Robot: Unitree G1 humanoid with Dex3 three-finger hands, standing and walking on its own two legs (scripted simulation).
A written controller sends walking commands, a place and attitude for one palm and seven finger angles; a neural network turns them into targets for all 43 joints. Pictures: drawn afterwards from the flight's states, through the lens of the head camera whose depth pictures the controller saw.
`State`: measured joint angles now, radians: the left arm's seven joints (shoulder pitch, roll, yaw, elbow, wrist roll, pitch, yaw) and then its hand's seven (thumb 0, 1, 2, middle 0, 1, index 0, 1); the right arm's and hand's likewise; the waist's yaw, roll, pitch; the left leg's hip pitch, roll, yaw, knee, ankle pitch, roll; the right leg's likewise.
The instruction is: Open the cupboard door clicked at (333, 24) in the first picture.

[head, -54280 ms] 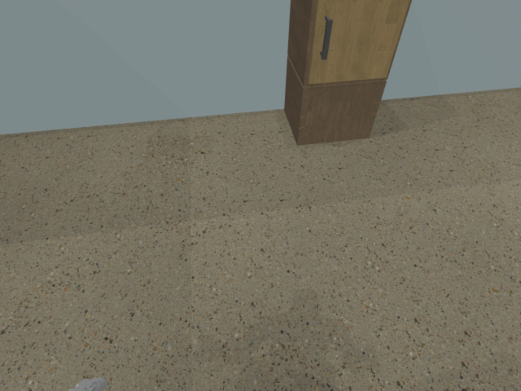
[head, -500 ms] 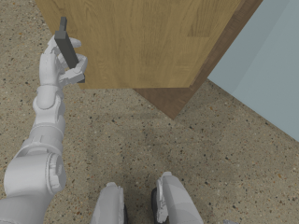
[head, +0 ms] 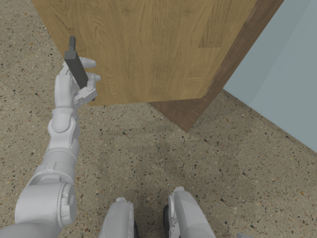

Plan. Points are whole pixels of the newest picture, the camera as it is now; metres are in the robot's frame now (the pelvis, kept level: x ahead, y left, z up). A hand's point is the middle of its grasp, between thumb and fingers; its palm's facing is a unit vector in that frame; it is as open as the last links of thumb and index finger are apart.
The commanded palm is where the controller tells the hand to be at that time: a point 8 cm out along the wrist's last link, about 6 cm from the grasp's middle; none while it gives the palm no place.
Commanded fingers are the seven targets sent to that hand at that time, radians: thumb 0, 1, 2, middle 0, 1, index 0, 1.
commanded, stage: pull the door open along its arc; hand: left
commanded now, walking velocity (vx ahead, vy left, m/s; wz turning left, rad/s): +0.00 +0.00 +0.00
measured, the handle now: (82, 72) +0.52 +0.16 +0.02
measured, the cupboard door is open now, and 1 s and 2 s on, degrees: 46 80 80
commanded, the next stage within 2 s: open thumb and fingers to let go in 0.80 s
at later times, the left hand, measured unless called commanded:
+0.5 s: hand (118, 140) +0.34 +0.07 +0.02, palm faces +0.36 -0.93 -0.01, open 5.7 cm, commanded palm +0.27 +0.13 +0.02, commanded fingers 0.00 0.90 0.90 -0.40 -1.35 -0.40 -1.35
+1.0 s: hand (140, 164) +0.28 +0.03 +0.02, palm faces +0.35 -0.93 -0.05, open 5.8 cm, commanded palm +0.23 +0.07 +0.02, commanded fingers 0.00 0.48 0.72 -0.37 -1.30 -0.37 -1.30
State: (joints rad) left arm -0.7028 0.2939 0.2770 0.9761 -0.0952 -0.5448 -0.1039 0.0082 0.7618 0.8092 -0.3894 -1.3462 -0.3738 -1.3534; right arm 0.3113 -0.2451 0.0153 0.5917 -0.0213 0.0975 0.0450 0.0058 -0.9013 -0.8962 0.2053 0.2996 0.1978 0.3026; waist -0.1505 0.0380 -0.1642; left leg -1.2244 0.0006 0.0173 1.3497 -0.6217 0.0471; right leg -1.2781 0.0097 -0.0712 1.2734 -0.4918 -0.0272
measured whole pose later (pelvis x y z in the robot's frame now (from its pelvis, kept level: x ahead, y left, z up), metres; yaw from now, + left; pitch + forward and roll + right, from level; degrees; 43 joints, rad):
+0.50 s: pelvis +0.01 -0.02 +0.01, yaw +3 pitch +23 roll +0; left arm -0.10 -0.08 -0.09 0.47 0.13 -0.57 0.51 0.04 0.72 0.77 -0.40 -1.35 -0.40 -1.35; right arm 0.11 -0.17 -0.01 0.55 -0.09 0.02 0.05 0.01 -0.90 -0.90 0.20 0.30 0.20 0.30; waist -0.02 0.00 -0.19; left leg -1.08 -0.02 0.00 1.30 -0.62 0.01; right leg -1.15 -0.01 -0.08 1.28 -0.53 -0.06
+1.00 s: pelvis +0.01 -0.05 +0.01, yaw +5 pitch +23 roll +2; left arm 0.15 -0.09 -0.26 0.26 0.15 -0.48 0.56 0.01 0.68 0.78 -0.39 -1.34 -0.39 -1.35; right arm 0.14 -0.18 -0.01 0.59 -0.08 -0.12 0.02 0.01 -0.90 -0.90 0.20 0.30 0.20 0.30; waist -0.02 0.02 -0.21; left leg -1.08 -0.03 -0.05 1.30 -0.62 -0.04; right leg -1.14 -0.02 -0.13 1.30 -0.56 -0.11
